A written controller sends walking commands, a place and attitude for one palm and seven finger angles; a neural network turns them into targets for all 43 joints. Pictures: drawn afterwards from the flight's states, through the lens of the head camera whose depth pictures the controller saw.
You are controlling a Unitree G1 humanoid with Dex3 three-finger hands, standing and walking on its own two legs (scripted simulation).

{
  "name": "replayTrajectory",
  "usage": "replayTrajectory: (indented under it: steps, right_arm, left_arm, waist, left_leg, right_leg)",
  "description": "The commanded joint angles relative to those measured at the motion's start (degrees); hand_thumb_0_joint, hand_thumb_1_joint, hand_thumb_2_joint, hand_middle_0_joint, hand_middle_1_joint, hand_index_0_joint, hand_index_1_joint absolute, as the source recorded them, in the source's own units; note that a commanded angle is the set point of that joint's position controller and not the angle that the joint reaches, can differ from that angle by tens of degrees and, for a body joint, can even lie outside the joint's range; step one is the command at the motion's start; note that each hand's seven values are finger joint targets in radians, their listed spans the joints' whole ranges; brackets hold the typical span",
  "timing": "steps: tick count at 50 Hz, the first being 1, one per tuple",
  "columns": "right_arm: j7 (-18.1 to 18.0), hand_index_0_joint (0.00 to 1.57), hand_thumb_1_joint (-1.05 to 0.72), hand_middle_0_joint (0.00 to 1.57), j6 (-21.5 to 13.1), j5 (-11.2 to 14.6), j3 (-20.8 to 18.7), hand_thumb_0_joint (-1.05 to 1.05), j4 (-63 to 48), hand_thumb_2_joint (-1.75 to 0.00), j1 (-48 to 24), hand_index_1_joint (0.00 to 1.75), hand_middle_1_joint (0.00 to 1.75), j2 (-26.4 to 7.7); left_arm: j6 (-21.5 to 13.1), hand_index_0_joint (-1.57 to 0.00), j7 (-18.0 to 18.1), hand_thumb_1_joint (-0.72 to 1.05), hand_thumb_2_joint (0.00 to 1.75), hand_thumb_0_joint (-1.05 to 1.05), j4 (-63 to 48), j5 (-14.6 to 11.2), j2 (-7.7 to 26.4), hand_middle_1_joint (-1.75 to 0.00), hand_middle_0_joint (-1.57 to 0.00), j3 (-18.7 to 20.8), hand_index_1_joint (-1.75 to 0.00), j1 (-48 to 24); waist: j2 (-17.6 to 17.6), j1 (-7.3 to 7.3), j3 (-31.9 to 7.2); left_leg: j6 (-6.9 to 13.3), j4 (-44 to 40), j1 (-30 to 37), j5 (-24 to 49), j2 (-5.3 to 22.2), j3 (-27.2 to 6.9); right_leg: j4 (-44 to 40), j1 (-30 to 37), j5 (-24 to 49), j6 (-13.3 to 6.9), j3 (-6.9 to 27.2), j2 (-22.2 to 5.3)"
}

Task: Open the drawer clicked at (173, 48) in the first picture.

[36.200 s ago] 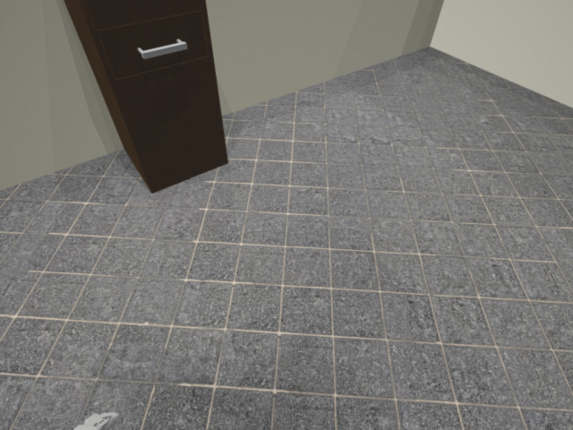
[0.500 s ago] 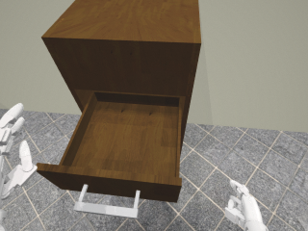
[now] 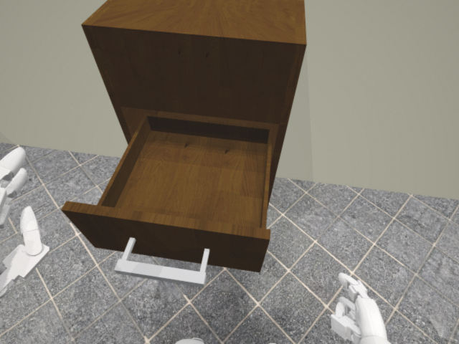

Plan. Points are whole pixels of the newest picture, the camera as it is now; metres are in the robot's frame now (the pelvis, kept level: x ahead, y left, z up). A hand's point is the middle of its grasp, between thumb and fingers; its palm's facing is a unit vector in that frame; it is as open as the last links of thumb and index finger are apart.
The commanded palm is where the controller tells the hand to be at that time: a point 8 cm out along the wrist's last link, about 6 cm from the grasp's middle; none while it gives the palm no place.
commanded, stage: step back with the hand held close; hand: left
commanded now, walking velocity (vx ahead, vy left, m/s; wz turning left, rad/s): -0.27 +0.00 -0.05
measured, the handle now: (164, 261) +0.28 +0.15 -0.07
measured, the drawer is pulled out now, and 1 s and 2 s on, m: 0.30 0.30 0.30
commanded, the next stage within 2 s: stop stepping back and stand still in 0.54 s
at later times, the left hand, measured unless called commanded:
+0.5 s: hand (4, 337) +0.11 +0.23 +0.16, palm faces +0.30 -0.83 -0.46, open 7.4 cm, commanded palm +0.03 +0.28 +0.19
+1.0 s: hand out of the picture +0.02 +0.20 +0.18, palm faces +0.29 -0.85 -0.43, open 7.4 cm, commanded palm -0.04 +0.25 +0.19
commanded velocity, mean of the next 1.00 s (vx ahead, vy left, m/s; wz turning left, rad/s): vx -0.15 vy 0.02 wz -0.06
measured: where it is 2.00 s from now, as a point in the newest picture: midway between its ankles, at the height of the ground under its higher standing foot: outside the picture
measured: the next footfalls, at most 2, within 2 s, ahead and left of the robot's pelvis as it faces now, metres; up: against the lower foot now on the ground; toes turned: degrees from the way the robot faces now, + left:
left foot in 0.14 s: +0.02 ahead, +0.14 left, +0.00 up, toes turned +2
right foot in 0.28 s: +0.02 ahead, -0.11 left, +0.00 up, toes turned -1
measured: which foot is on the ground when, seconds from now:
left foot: up 0.00-0.12, down 0.14-0.32, up 0.34-0.54, down 0.56-0.84, up 0.86-1.00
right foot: down 0.00-0.14, up 0.16-0.26, down 0.28-0.54, up 0.56-0.82, down 0.84-1.00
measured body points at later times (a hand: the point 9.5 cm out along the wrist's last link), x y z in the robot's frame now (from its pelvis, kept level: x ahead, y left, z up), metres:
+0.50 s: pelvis -0.09 -0.01 +0.01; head -0.03 +0.02 +0.46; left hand +0.09 +0.27 +0.19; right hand +0.12 -0.23 -0.06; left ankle -0.12 +0.12 -0.69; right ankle -0.02 -0.11 -0.72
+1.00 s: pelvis -0.18 -0.03 +0.01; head -0.16 +0.00 +0.46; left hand +0.00 +0.24 +0.20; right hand -0.05 -0.28 -0.08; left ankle -0.18 +0.06 -0.71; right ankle -0.18 -0.15 -0.72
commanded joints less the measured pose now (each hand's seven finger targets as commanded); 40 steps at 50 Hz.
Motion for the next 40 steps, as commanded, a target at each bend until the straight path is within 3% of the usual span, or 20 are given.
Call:
replayTrajectory:
  steps: [1,3,5,7,8,9,13,15,18,20,21,25,26,27,28,30,32,36,38,40]
  right_arm:
    - [-0.3,0.20,-0.90,0.20,-2.5,0.2,-2.9,0.00,-8.1,-0.90,-3.1,0.30,0.30,-6.9]
    - [-0.7,0.20,-0.90,0.20,-2.3,-0.4,-1.7,0.00,-8.5,-0.90,-4.8,0.30,0.30,-5.9]
    - [-1.4,0.20,-0.90,0.20,-2.6,-0.7,-2.2,0.00,-7.1,-0.90,-5.6,0.30,0.30,-6.7]
    - [-0.8,0.20,-0.90,0.20,-4.1,-1.3,-2.7,0.00,-8.0,-0.90,-5.9,0.30,0.30,-7.5]
    - [-0.3,0.20,-0.90,0.20,-4.9,-1.3,-3.4,0.00,-7.1,-0.90,-5.3,0.30,0.30,-7.2]
    - [-0.2,0.20,-0.90,0.20,-5.3,-1.0,-4.0,0.00,-6.8,-0.90,-5.3,0.30,0.30,-6.4]
    - [0.9,0.20,-0.90,0.20,-5.1,0.1,-4.9,0.00,-6.1,-0.90,-4.1,0.30,0.30,-7.7]
    - [0.9,0.20,-0.90,0.20,-4.8,0.3,-5.1,0.00,-5.8,-0.90,-4.9,0.30,0.30,-8.2]
    - [1.5,0.20,-0.90,0.20,-4.0,1.1,-5.2,0.00,-5.8,-0.90,-4.8,0.30,0.30,-7.0]
    - [1.3,0.20,-0.90,0.20,-3.2,0.7,-4.7,0.00,-6.5,-0.90,-6.2,0.30,0.30,-5.7]
    - [1.2,0.20,-0.90,0.20,-2.3,0.5,-3.4,0.00,-7.3,-0.90,-6.4,0.30,0.30,-4.2]
    - [-0.4,0.20,-0.90,0.20,-1.1,-0.3,-2.1,0.00,-6.8,-0.90,-6.8,0.30,0.30,-5.6]
    - [-0.5,0.20,-0.90,0.20,-1.5,-0.7,-2.7,0.00,-6.8,-0.90,-6.0,0.30,0.30,-6.2]
    - [-0.3,0.20,-0.90,0.20,-2.7,-1.3,-3.9,0.00,-7.4,-0.90,-6.7,0.30,0.30,-7.7]
    - [-0.1,0.20,-0.90,0.20,-4.1,-1.6,-4.6,0.00,-6.9,-0.90,-5.5,0.30,0.30,-7.1]
    - [0.4,0.20,-0.90,0.20,-6.5,-1.8,-5.3,0.00,-5.0,-0.90,-5.0,0.30,0.30,-6.5]
    - [0.8,0.20,-0.90,0.20,-6.6,-1.5,-5.3,0.00,-3.5,-0.90,-3.8,0.30,0.30,-6.4]
    - [2.3,0.20,-0.90,0.20,-6.7,0.4,-4.3,0.00,-5.0,-0.90,-2.9,0.30,0.30,-7.2]
    - [2.1,0.20,-0.90,0.20,-6.2,0.9,-3.1,0.00,-6.2,-0.90,-3.6,0.30,0.30,-7.7]
    - [1.8,0.20,-0.90,0.20,-5.5,0.9,-2.6,0.00,-5.9,-0.90,-3.2,0.30,0.30,-7.4]
  left_arm:
    - [-3.2,-0.20,1.1,0.90,0.90,0.00,-12.7,-1.2,10.1,-0.30,-0.20,7.2,-0.30,-1.4]
    - [-3.4,-0.20,1.1,0.90,0.90,0.00,-13.2,-0.5,11.1,-0.30,-0.20,8.7,-0.30,0.0]
    - [-3.8,-0.20,1.5,0.90,0.90,0.00,-13.1,-0.1,12.3,-0.30,-0.20,9.6,-0.30,1.1]
    - [-5.3,-0.20,1.5,0.90,0.90,0.00,-17.8,1.1,11.4,-0.30,-0.20,8.2,-0.30,-2.2]
    - [-5.7,-0.20,1.4,0.90,0.90,0.00,-17.0,0.5,11.7,-0.30,-0.20,9.4,-0.30,-1.5]
    - [-5.8,-0.20,1.2,0.90,0.90,0.00,-14.4,0.1,12.0,-0.30,-0.20,10.7,-0.30,0.5]
    - [-5.1,-0.20,-0.2,0.90,0.90,0.00,-14.0,-0.3,10.3,-0.30,-0.20,10.3,-0.30,1.0]
    - [-4.7,-0.20,-0.9,0.90,0.90,0.00,-11.2,-0.2,10.5,-0.30,-0.20,10.1,-0.30,-0.4]
    - [-4.1,-0.20,-1.1,0.90,0.90,0.00,-9.6,-1.1,10.4,-0.30,-0.20,8.6,-0.30,-1.1]
    - [-3.8,-0.20,-0.6,0.90,0.90,0.00,-9.3,-0.8,12.8,-0.30,-0.20,11.6,-0.30,2.2]
    - [-3.5,-0.20,-0.6,0.90,0.90,0.00,-10.3,-0.6,11.0,-0.30,-0.20,10.4,-0.30,3.8]
    - [-4.1,-0.20,-0.1,0.90,0.90,0.00,-16.7,-0.6,12.5,-0.30,-0.20,10.6,-0.30,3.7]
    - [-4.9,-0.20,-0.3,0.90,0.90,0.00,-19.0,-0.6,10.9,-0.30,-0.20,8.8,-0.30,3.0]
    - [-6.0,-0.20,-0.1,0.90,0.90,0.00,-21.8,0.1,11.8,-0.30,-0.20,8.8,-0.30,0.1]
    - [-6.4,-0.20,0.4,0.90,0.90,0.00,-21.5,0.7,12.1,-0.30,-0.20,9.2,-0.30,-0.5]
    - [-6.5,-0.20,0.7,0.90,0.90,0.00,-19.2,-0.1,12.2,-0.30,-0.20,10.7,-0.30,1.4]
    - [-5.3,-0.20,0.7,0.90,0.90,0.00,-19.0,-0.6,10.6,-0.30,-0.20,10.3,-0.30,0.5]
    - [-3.6,-0.20,0.2,0.90,0.90,0.00,-16.8,-0.4,7.9,-0.30,-0.20,7.3,-0.30,-1.1]
    - [-3.1,-0.20,0.4,0.90,0.90,0.00,-14.2,-0.5,9.0,-0.30,-0.20,7.8,-0.30,-1.5]
    - [-3.1,-0.20,0.4,0.90,0.90,0.00,-11.8,0.4,10.8,-0.30,-0.20,8.6,-0.30,-2.0]
  waist:
    - [-9.8,-0.83,-9.0]
    - [-6.6,-0.68,-6.5]
    - [2.5,-0.77,-4.2]
    - [18.4,-0.49,-4.4]
    - [16.2,-0.58,-6.5]
    - [13.7,-0.02,-8.7]
    - [3.9,-0.06,-9.8]
    - [-2.5,-0.46,-8.1]
    - [-14.6,-0.34,-12.7]
    - [-10.5,0.92,-13.3]
    - [-10.8,0.51,-13.1]
    - [-3.2,-0.92,-11.2]
    - [3.1,-1.04,-11.2]
    - [14.2,-0.46,-10.2]
    - [17.7,-1.07,-10.2]
    - [16.3,-1.18,-11.9]
    - [13.0,-0.96,-10.5]
    - [11.4,-0.54,-5.8]
    - [9.7,-0.55,-3.8]
    - [2.9,-0.90,-2.9]
  left_leg:
    - [0.0,13.3,4.4,-6.9,3.5,-0.1]
    - [0.2,-2.0,5.2,-4.5,4.2,2.1]
    - [1.0,-21.3,7.1,3.0,6.6,1.2]
    - [5.9,-24.7,-0.9,18.2,20.1,-13.8]
    - [6.8,-23.0,0.8,27.1,21.5,-11.1]
    - [6.3,-22.4,-1.3,23.8,21.2,-8.5]
    - [3.1,-11.2,6.3,37.4,18.0,-4.4]
    - [0.6,-7.1,3.4,25.4,13.3,-0.7]
    - [-2.3,12.4,0.7,-5.8,2.9,2.8]
    - [-2.0,18.1,-1.1,-9.6,3.6,0.9]
    - [-2.2,14.8,0.0,-9.1,4.2,1.7]
    - [-1.5,-18.3,8.8,3.4,4.6,6.3]
    - [-0.7,-24.7,10.2,10.6,8.7,3.0]
    - [3.6,-26.5,9.4,20.8,20.3,-9.3]
    - [6.8,-23.1,11.3,36.5,26.7,-10.5]
    - [7.9,-20.6,11.8,44.2,26.9,-6.4]
    - [7.3,-17.5,17.1,50.7,24.3,-2.5]
    - [4.2,-17.4,14.7,31.5,20.7,0.5]
    - [3.4,-17.6,5.6,9.6,19.2,0.8]
    - [1.1,-12.4,0.0,-7.9,12.8,5.3]
  right_leg:
    - [-19.2,2.4,-7.4,-6.0,21.3,-22.1]
    - [-14.7,4.6,0.3,-2.7,14.1,-16.6]
    - [-7.8,5.9,0.6,1.0,10.9,-12.4]
    - [8.2,9.1,-4.2,4.4,6.5,-4.5]
    - [12.5,7.8,-10.3,4.6,7.1,-3.2]
    - [14.0,10.1,-14.4,4.2,7.6,-3.8]
    - [0.3,11.6,5.3,4.2,6.6,-4.5]
    - [-5.1,12.0,20.2,2.4,10.4,-8.5]
    - [-13.2,11.9,36.3,-4.5,23.5,-22.2]
    - [-14.1,11.0,27.5,-6.0,22.8,-22.9]
    - [-12.7,10.7,25.8,-5.0,18.9,-20.1]
    - [-7.5,9.0,16.0,0.8,11.7,-11.9]
    - [-1.2,9.9,12.5,2.7,9.9,-9.4]
    - [8.4,4.0,-1.3,4.7,8.0,-4.7]
    - [19.1,-2.1,-15.2,5.1,7.5,-2.1]
    - [32.9,-5.3,-18.2,4.9,9.6,-1.1]
    - [30.9,-7.1,-17.3,5.7,8.7,-0.4]
    - [11.2,0.0,-14.6,5.8,3.8,-1.7]
    - [-0.3,10.2,-10.9,5.8,3.0,-2.5]
    - [-10.8,16.4,-4.0,5.2,3.3,-4.2]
